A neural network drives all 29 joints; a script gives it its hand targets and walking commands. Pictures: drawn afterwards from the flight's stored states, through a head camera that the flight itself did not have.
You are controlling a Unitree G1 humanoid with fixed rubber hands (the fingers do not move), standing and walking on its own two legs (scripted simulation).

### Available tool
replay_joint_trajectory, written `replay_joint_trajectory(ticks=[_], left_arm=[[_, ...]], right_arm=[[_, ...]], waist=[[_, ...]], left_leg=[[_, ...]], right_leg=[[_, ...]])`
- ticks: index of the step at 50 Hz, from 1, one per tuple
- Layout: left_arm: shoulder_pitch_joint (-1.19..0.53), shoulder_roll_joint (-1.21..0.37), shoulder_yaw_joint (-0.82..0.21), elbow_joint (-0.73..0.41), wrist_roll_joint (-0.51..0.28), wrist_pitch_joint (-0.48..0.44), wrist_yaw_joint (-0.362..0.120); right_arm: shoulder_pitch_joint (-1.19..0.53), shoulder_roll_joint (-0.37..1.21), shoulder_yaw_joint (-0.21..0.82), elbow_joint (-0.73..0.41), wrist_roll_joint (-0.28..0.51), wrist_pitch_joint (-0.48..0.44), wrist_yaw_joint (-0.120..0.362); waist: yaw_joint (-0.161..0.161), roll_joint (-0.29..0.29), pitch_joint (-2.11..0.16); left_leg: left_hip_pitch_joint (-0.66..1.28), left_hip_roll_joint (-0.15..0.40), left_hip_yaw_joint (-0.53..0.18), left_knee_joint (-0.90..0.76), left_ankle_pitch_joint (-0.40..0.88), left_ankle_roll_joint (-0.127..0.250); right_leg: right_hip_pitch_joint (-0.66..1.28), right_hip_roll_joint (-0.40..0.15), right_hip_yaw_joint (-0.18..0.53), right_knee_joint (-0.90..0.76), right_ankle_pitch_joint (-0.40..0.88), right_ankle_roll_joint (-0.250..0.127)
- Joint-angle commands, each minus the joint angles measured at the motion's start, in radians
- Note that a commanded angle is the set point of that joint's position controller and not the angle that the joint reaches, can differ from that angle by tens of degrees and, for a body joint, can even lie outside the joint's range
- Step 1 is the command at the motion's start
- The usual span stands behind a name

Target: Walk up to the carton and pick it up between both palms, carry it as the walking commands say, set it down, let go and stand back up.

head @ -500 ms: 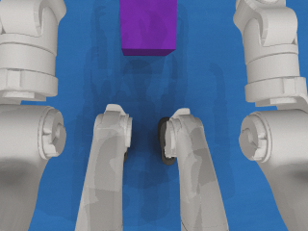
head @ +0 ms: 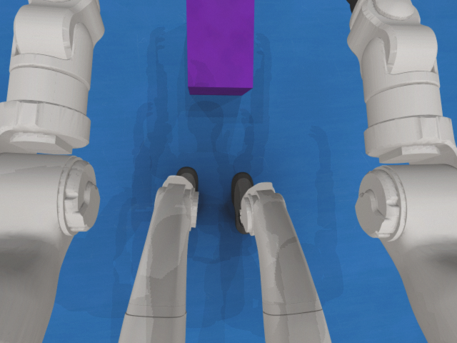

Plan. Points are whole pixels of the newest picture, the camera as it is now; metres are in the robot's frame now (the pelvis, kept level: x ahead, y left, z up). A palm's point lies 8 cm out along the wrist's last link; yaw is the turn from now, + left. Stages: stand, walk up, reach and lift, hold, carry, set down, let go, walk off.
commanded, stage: let go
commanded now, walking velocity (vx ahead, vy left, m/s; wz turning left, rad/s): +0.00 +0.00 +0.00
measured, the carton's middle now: (218, 51) +0.60 +0.00 -0.55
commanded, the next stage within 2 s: stand in 1.36 s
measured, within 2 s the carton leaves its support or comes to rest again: neither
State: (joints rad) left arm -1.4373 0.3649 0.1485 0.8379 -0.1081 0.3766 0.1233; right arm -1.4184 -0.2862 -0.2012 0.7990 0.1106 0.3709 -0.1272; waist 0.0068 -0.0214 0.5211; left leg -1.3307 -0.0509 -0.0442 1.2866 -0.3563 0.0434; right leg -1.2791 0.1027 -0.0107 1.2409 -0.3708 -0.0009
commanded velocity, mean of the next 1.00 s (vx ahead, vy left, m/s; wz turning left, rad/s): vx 0.00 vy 0.00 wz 0.00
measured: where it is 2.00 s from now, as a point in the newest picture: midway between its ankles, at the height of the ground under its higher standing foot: (214, 211)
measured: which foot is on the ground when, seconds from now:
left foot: down 0.00-1.00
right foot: down 0.00-1.00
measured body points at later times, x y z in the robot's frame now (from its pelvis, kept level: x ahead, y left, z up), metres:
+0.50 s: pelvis +0.05 +0.00 +0.06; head +0.30 +0.04 +0.43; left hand +0.41 +0.22 -0.06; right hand +0.44 -0.19 -0.03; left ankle +0.12 +0.08 -0.60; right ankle +0.11 -0.11 -0.60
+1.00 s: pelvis +0.11 +0.01 +0.12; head +0.15 +0.03 +0.57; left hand +0.27 +0.25 +0.03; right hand +0.31 -0.23 +0.06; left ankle +0.12 +0.09 -0.60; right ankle +0.11 -0.11 -0.60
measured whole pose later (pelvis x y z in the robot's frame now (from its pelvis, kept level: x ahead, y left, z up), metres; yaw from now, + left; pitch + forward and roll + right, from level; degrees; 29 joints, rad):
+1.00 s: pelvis +0.11 +0.01 +0.12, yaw +2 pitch -2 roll -2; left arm 0.22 0.19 0.08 0.37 -0.04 0.12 0.00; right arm 0.14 -0.19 -0.11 0.46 0.08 0.11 0.08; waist 0.01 -0.02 0.13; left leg -0.31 -0.05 -0.05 0.67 -0.33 0.05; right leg -0.24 0.08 0.05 0.59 -0.32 -0.01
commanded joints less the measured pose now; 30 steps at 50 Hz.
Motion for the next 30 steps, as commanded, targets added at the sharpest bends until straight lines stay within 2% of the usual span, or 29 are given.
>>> replay_joint_trajectory(ticks=[1,2,3,4,5,6,7,8,9,10,11,12,13,14,15,16,17,18,19,20,21,23,24,25,26,27,28,29,30], left_arm=[[-0.224,0.05,0.036,-0.161,0.113,-0.059,-0.019],[-0.21,0.062,0.048,-0.131,0.103,-0.052,-0.02],[-0.214,0.056,0.045,-0.172,0.111,-0.048,-0.018],[-0.113,0.062,0.045,-0.131,0.135,-0.043,-0.016],[-0.103,0.084,0.058,-0.186,0.147,-0.044,-0.01],[-0.013,0.067,0.045,-0.293,0.14,-0.043,-0.001],[0.096,0.041,0.026,-0.34,0.133,-0.038,-0.005],[0.019,0.058,-0.011,-0.483,0.104,-0.029,0.002],[0.213,0.04,-0.031,-0.562,0.114,-0.017,-0.003],[0.22,0.035,-0.023,-0.517,0.118,-0.007,-0.004],[0.211,0.015,-0.024,-0.52,0.105,-0.001,-0.015],[0.3,0.011,-0.032,-0.535,0.112,0.004,-0.022],[0.33,0.017,-0.045,-0.652,0.106,-0.012,-0.023],[0.421,-0.018,-0.06,-0.62,0.094,-0.013,-0.026],[0.405,-0.021,-0.054,-0.656,0.078,-0.015,-0.031],[0.528,-0.051,-0.073,-0.649,0.067,-0.022,-0.033],[0.608,-0.053,-0.058,-0.597,0.081,-0.023,-0.047],[0.594,-0.043,-0.044,-0.633,0.07,-0.045,-0.056],[0.72,-0.062,-0.044,-0.62,0.097,-0.05,-0.066],[0.7,-0.03,-0.037,-0.676,0.097,-0.075,-0.066],[0.821,-0.057,-0.051,-0.632,0.107,-0.078,-0.067],[0.869,-0.027,-0.011,-0.648,0.141,-0.112,-0.066],[0.978,-0.09,-0.07,-0.665,0.116,-0.128,-0.072],[1.033,-0.121,-0.066,-0.637,0.126,-0.141,-0.077],[1.061,-0.154,-0.096,-0.609,0.11,-0.151,-0.091],[1.031,-0.124,-0.077,-0.598,0.118,-0.173,-0.096],[1.036,-0.117,-0.04,-0.57,0.135,-0.176,-0.098],[1.108,-0.121,-0.042,-0.557,0.133,-0.184,-0.1],[1.168,-0.118,-0.051,-0.526,0.132,-0.191,-0.112]], right_arm=[[-0.101,-0.141,-0.124,-0.111,-0.107,-0.06,0.009],[-0.105,-0.155,-0.106,-0.147,-0.097,-0.057,0.008],[-0.127,-0.159,-0.088,-0.192,-0.098,-0.052,0.007],[-0.038,-0.139,-0.085,-0.163,-0.106,-0.05,0.017],[-0.025,-0.158,-0.093,-0.231,-0.114,-0.051,0.013],[0.1,-0.168,-0.067,-0.266,-0.134,-0.048,0.019],[0.205,-0.117,-0.002,-0.29,-0.108,-0.042,0.024],[0.115,-0.161,-0.006,-0.408,-0.101,-0.031,0.026],[0.337,-0.11,0.076,-0.455,-0.082,-0.019,0.032],[0.286,-0.108,0.078,-0.491,-0.081,-0.011,0.034],[0.336,-0.099,0.064,-0.409,-0.086,-0.007,0.045],[0.412,-0.075,0.07,-0.407,-0.091,0.001,0.053],[0.406,-0.053,0.093,-0.55,-0.069,-0.014,0.059],[0.491,-0.023,0.12,-0.547,-0.056,-0.025,0.069],[0.49,-0.09,0.092,-0.553,-0.069,-0.024,0.077],[0.546,-0.05,0.101,-0.626,-0.085,-0.038,0.081],[0.606,-0.074,0.088,-0.591,-0.116,-0.035,0.083],[0.608,-0.061,0.097,-0.615,-0.097,-0.051,0.086],[0.77,-0.017,0.112,-0.562,-0.108,-0.052,0.095],[0.767,-0.043,0.098,-0.569,-0.104,-0.064,0.101],[0.906,-0.027,0.101,-0.539,-0.138,-0.075,0.103],[0.956,-0.042,0.06,-0.551,-0.144,-0.11,0.111],[1.014,-0.06,0.064,-0.543,-0.148,-0.131,0.12],[1.082,-0.021,0.084,-0.486,-0.134,-0.141,0.137],[1.094,0.017,0.117,-0.46,-0.112,-0.157,0.145],[1.043,0.022,0.13,-0.472,-0.092,-0.179,0.16],[1.043,-0.013,0.103,-0.43,-0.115,-0.183,0.165],[1.071,-0.044,0.082,-0.502,-0.135,-0.201,0.162],[1.148,0.028,0.124,-0.437,-0.124,-0.201,0.172]], waist=[[-0.051,0.183,-2.005],[-0.043,0.135,-2.006],[-0.022,0.16,-2.014],[0.001,0.165,-1.965],[0.009,0.191,-2.067],[-0.002,0.168,-2.155],[0.012,0.171,-2.144],[0.001,0.156,-2.184],[0.005,0.164,-2.296],[0.029,0.152,-2.155],[0.009,0.157,-1.922],[0.02,0.182,-1.921],[0.034,0.158,-1.977],[0.035,0.179,-1.967],[-0.001,0.17,-1.896],[0.009,0.115,-1.947],[0.025,0.115,-1.857],[0.011,0.052,-1.795],[0.028,0.078,-1.763],[0.03,0.108,-1.698],[0.017,0.087,-1.698],[0.022,0.118,-1.547],[0.018,0.131,-1.501],[0.021,0.137,-1.39],[0.024,0.144,-1.262],[0.012,0.126,-1.159],[0.025,0.141,-1.1],[0.01,0.096,-1.135],[0.02,0.093,-1.079]], left_leg=[[1.038,-0.002,-0.033,-0.225,0.464,-0.084],[1.046,-0.004,-0.043,-0.212,0.49,-0.073],[1.033,-0.011,-0.024,-0.233,0.436,-0.076],[1.068,-0.002,-0.03,-0.259,0.414,-0.076],[1.125,-0.006,-0.03,-0.255,0.487,-0.076],[1.183,-0.005,-0.035,-0.261,0.516,-0.084],[1.22,-0.011,-0.021,-0.265,0.547,-0.074],[1.264,-0.004,-0.03,-0.261,0.56,-0.073],[1.341,-0.008,-0.015,-0.275,0.591,-0.079],[1.266,-0.006,-0.023,-0.281,0.599,-0.072],[1.239,0.007,-0.031,-0.318,0.531,-0.071],[1.259,0.013,-0.038,-0.338,0.552,-0.08],[1.317,0.014,-0.06,-0.333,0.582,-0.066],[1.338,0.011,-0.05,-0.334,0.632,-0.065],[1.284,0.019,-0.043,-0.337,0.566,-0.072],[1.326,0.019,-0.063,-0.351,0.641,-0.071],[1.254,0.007,-0.041,-0.366,0.586,-0.076],[1.204,0.014,-0.047,-0.368,0.552,-0.048],[1.226,0.012,-0.035,-0.393,0.543,-0.063],[1.198,0.006,-0.038,-0.398,0.515,-0.069],[1.241,0.015,-0.04,-0.417,0.493,-0.073],[1.223,0.014,-0.046,-0.453,0.483,-0.075],[1.233,0.013,-0.041,-0.47,0.51,-0.082],[1.221,0.018,-0.048,-0.502,0.501,-0.078],[1.214,0.021,-0.037,-0.517,0.445,-0.066],[1.134,0.021,-0.027,-0.538,0.389,-0.061],[1.111,0.022,-0.037,-0.575,0.343,-0.069],[1.146,0.028,-0.035,-0.582,0.352,-0.066],[1.132,0.04,-0.036,-0.616,0.303,-0.062]], right_leg=[[0.33,-0.002,-0.04,-0.217,0.208,0.01],[0.33,0.003,-0.039,-0.219,0.206,0.013],[0.395,-0.003,-0.025,-0.234,0.187,0.008],[0.358,-0.012,-0.036,-0.229,0.141,0.015],[0.391,-0.009,-0.025,-0.233,0.203,0.019],[0.489,-0.006,-0.024,-0.231,0.243,0.015],[0.544,-0.011,-0.008,-0.255,0.276,0.013],[0.516,-0.007,-0.016,-0.243,0.27,0.01],[0.641,-0.01,-0.011,-0.264,0.321,0.008],[0.568,-0.02,-0.002,-0.272,0.32,0.011],[0.494,-0.033,0.012,-0.315,0.247,0.004],[0.497,-0.028,0.006,-0.314,0.242,0.005],[0.552,-0.025,0.015,-0.31,0.279,0.009],[0.555,-0.027,0.017,-0.329,0.304,0.011],[0.532,-0.037,0.023,-0.335,0.264,0.004],[0.584,-0.027,0.004,-0.333,0.318,0.006],[0.654,-0.037,0.034,-0.369,0.313,0.001],[0.668,-0.039,0.042,-0.379,0.325,0.013],[0.712,-0.042,0.039,-0.382,0.311,0.016],[0.707,-0.038,0.051,-0.39,0.305,0.008],[0.732,-0.037,0.036,-0.404,0.274,0.009],[0.689,-0.037,0.035,-0.426,0.27,0.008],[0.723,-0.03,0.036,-0.442,0.282,0.001],[0.684,-0.037,0.038,-0.473,0.253,-0.002],[0.665,-0.047,0.041,-0.501,0.209,-0.008],[0.656,-0.049,0.038,-0.525,0.193,-0.006],[0.647,-0.057,0.041,-0.54,0.149,-0.014],[0.704,-0.056,0.042,-0.556,0.168,-0.015],[0.713,-0.064,0.031,-0.566,0.116,-0.016]])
